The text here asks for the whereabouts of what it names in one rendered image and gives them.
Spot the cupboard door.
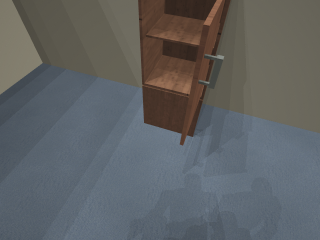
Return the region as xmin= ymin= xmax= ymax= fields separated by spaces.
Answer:
xmin=180 ymin=0 xmax=225 ymax=146

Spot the handle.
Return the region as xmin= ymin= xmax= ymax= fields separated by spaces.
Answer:
xmin=198 ymin=54 xmax=224 ymax=89

